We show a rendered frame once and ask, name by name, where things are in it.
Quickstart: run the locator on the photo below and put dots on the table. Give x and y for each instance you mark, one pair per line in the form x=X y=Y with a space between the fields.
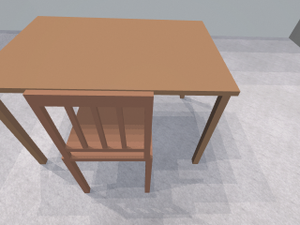
x=167 y=57

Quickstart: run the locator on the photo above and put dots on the chair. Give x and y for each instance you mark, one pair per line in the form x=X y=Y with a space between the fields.
x=108 y=126

